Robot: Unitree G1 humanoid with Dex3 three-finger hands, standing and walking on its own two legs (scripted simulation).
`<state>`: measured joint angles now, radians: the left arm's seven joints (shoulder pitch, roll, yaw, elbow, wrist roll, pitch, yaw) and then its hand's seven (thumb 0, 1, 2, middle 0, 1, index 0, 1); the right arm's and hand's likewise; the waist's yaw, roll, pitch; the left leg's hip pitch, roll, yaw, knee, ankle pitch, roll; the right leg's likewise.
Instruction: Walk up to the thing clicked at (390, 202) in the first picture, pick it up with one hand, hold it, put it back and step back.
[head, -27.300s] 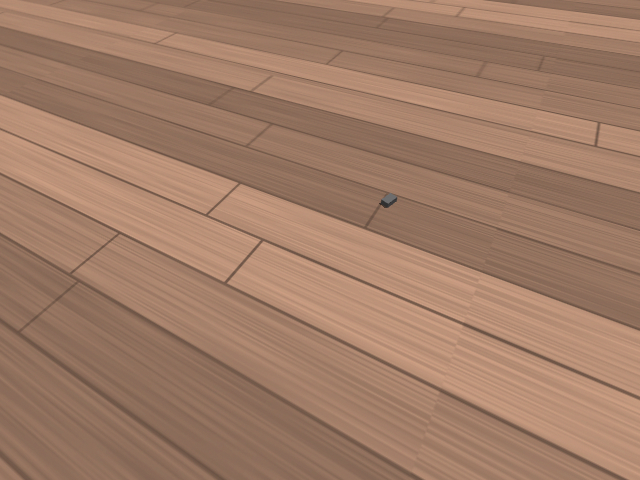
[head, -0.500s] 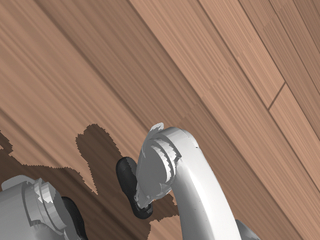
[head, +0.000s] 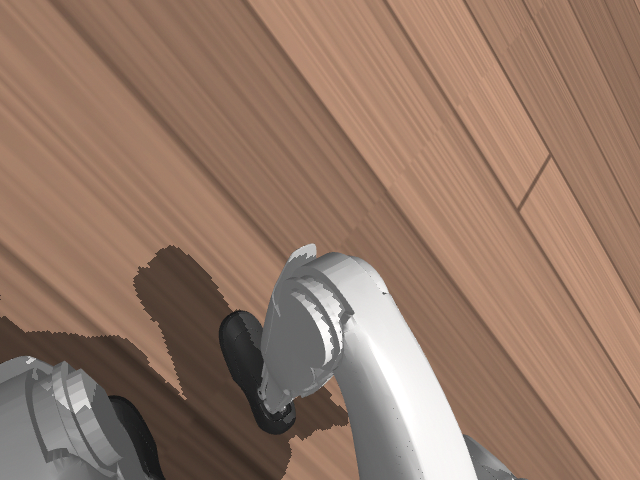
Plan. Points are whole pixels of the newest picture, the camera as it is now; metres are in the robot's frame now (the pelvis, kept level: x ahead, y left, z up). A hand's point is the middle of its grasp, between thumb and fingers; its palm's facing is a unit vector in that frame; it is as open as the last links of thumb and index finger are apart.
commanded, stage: open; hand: left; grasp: from above
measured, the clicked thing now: out of the picture +0.49 +0.34 -0.30
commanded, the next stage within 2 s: withdraw in 0.86 s
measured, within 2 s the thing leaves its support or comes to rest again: rests again in 0.02 s
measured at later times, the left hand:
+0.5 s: hand out of the picture +0.48 +0.34 -0.25, palm faces -0.44 -0.16 -0.88, open 9.1 cm
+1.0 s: hand out of the picture +0.48 +0.34 -0.25, palm faces -0.44 -0.16 -0.88, open 11.8 cm
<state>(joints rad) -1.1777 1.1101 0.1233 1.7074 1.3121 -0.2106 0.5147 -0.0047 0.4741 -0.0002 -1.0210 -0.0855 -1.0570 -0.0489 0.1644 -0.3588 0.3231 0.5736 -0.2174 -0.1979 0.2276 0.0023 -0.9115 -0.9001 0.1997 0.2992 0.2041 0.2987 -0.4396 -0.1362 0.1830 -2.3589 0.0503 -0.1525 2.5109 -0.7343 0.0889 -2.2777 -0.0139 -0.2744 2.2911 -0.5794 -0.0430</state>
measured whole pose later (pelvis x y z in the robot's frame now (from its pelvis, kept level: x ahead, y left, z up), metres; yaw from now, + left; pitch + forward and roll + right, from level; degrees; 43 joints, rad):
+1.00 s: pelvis +0.00 +0.00 +0.00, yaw -1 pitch +31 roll -16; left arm -1.17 1.14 0.10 1.68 1.28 -0.22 0.49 0.00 -0.12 0.64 -0.34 -0.80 -0.38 -0.75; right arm 0.14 -0.36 0.36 0.59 -0.22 -0.20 0.22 0.00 -0.90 -0.90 0.20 0.30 0.20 0.30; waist -0.44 -0.14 0.19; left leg -2.37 0.06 -0.17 2.52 -0.73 0.09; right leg -2.28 0.00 -0.28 2.28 -0.56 -0.04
